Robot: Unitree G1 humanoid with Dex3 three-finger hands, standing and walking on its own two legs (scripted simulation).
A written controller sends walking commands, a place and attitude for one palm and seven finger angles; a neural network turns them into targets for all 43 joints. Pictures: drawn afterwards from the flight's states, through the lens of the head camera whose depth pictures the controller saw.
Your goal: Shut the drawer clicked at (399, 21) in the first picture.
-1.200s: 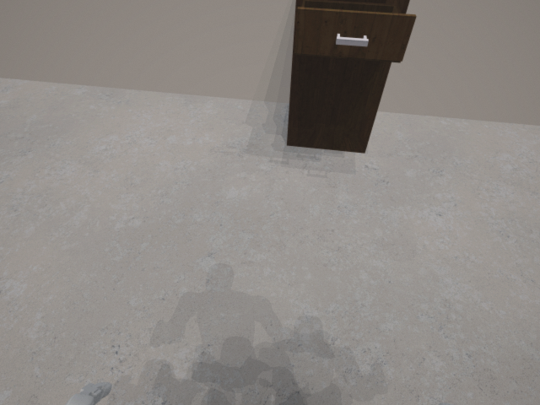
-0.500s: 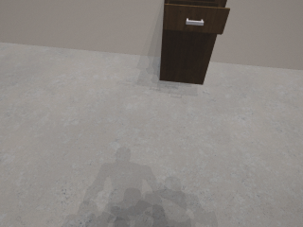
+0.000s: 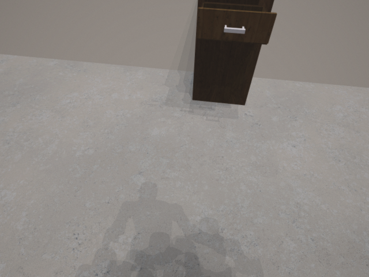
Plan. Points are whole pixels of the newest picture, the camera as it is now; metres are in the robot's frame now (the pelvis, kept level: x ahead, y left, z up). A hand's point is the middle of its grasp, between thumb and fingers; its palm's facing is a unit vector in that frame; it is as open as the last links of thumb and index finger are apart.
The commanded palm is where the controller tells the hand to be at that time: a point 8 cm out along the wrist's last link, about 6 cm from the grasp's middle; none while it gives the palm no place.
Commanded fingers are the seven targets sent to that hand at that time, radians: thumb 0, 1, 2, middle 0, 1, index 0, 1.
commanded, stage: look at it before walking up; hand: left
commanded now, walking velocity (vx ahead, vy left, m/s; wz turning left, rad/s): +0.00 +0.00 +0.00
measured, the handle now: (234, 28) +1.34 -0.20 -0.02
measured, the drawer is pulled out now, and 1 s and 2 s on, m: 0.28 0.28 0.28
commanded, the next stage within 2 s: walk to a spot facing it in 0.24 s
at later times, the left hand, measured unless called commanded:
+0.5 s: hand out of the picture +0.06 +0.23 -0.17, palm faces -0.05 -0.96 -0.29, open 7.4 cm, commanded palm none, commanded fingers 0.00 0.90 0.90 -0.20 -0.30 -0.20 -0.30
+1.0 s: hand out of the picture +0.12 +0.13 -0.17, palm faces -0.19 -0.97 -0.17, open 7.4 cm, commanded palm none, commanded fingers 0.00 0.90 0.90 -0.20 -0.30 -0.20 -0.30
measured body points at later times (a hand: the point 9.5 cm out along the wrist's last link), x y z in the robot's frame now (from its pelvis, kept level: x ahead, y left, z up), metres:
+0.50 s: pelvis +0.01 +0.00 +0.00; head +0.01 +0.01 +0.45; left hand +0.06 +0.28 -0.15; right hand +0.07 -0.28 -0.14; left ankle +0.00 +0.12 -0.74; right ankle +0.00 -0.12 -0.74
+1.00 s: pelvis +0.15 -0.04 +0.00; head +0.18 -0.05 +0.45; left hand +0.13 +0.18 -0.15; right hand +0.19 -0.30 -0.14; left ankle +0.27 +0.07 -0.68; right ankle +0.04 -0.12 -0.74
